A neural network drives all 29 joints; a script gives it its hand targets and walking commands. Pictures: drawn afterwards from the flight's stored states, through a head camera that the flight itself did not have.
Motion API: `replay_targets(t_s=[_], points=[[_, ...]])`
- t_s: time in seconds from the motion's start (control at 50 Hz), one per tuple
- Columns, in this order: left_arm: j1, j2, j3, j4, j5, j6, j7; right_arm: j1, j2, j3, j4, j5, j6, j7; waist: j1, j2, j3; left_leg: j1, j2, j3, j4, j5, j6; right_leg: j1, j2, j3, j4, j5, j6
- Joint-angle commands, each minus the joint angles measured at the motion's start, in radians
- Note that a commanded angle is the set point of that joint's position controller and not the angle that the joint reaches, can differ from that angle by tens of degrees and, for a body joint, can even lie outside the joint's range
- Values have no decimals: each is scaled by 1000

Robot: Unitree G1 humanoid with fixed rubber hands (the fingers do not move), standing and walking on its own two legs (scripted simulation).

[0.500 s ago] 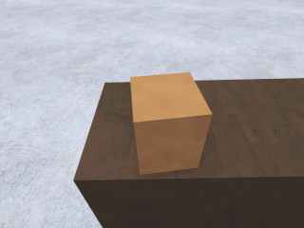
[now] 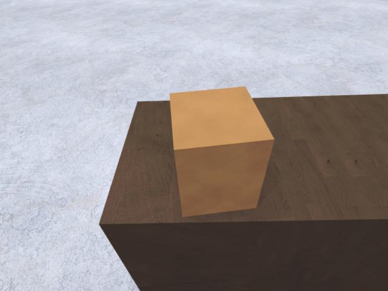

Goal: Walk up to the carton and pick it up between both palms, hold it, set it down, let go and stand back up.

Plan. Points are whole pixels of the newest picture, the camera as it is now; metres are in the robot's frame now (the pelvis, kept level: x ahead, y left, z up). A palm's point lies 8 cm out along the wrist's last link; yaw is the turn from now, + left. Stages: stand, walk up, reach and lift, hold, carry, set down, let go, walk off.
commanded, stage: stand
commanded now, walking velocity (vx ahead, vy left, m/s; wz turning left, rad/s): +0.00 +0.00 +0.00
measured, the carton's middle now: (213, 151) +0.47 -0.03 +0.03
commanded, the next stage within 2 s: none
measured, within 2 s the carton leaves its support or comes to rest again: neither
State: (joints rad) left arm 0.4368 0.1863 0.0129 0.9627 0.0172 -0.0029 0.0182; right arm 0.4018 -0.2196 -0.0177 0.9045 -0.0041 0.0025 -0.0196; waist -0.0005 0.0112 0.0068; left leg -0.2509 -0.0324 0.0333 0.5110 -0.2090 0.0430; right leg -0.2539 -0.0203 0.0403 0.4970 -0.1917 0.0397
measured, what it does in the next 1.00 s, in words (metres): stands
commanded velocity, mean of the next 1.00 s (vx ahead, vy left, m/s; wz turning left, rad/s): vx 0.00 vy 0.00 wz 0.00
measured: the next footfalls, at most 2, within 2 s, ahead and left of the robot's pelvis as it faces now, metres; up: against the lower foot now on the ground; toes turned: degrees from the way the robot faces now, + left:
none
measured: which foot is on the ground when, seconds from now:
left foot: down 0.00-1.00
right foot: down 0.00-1.00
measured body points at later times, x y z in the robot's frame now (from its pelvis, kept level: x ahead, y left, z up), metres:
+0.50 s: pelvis +0.03 -0.01 +0.00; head +0.02 -0.01 +0.45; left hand +0.03 +0.23 -0.15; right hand +0.04 -0.24 -0.15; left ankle +0.05 +0.09 -0.73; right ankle +0.05 -0.14 -0.73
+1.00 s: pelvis +0.04 +0.00 +0.01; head +0.05 +0.00 +0.46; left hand +0.05 +0.23 -0.15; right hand +0.05 -0.24 -0.14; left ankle +0.05 +0.09 -0.73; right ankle +0.05 -0.14 -0.73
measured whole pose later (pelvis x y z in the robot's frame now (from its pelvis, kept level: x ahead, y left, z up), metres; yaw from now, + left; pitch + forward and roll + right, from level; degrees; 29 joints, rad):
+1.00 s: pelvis +0.04 +0.00 +0.01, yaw +0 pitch -2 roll +0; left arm 0.32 0.17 -0.02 1.05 0.00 0.00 0.04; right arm 0.35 -0.18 0.01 0.99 0.01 -0.01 -0.04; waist 0.00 0.00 0.03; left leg -0.17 -0.03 0.03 0.44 -0.24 0.04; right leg -0.18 -0.02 0.05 0.44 -0.23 0.03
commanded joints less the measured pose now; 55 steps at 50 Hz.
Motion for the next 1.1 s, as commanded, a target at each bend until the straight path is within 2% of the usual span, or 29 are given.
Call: replay_targets(t_s=[0.0,0.1,0.2,0.32,0.36,0.8,0.9,1.08], points=[[57,140,35,-43,-1,-15,11,47,-142,-39,-49,1,-21,-12,-5,-7,141,-118,118,-175,-210,-335,-12,-66,-41,77,-125,-226,-20],[47,138,32,-40,-3,-18,13,38,-141,-33,-41,4,-24,-14,-1,-25,114,-97,118,-168,-203,-270,-13,-39,-42,75,-120,-170,-21],[36,130,28,-28,-5,-17,17,36,-130,-31,-27,5,-25,-16,-3,-6,105,-76,119,-162,-195,-219,-15,-26,-48,76,-118,-123,-23],[14,130,21,-19,-9,-18,21,34,-115,-22,-11,6,-27,-18,-5,-32,89,-33,119,-149,-170,-99,-18,-10,-60,79,-122,-53,-28],[7,131,18,-16,-10,-17,22,33,-114,-19,-7,6,-27,-19,-8,-20,88,-23,118,-144,-168,-78,-19,-6,-62,79,-123,-36,-28],[-50,114,0,38,-13,-12,32,19,-93,-5,33,11,-31,-28,0,-9,76,26,125,-130,-179,47,-20,39,-70,65,-123,61,-28],[-55,112,-4,48,-14,-11,33,15,-91,-5,39,11,-29,-30,-1,-24,79,36,125,-127,-181,51,-20,39,-69,65,-129,63,-27],[-52,106,-4,74,-13,-7,36,14,-84,-6,55,9,-28,-33,2,-8,83,47,125,-125,-190,44,-21,39,-70,61,-132,55,-25]])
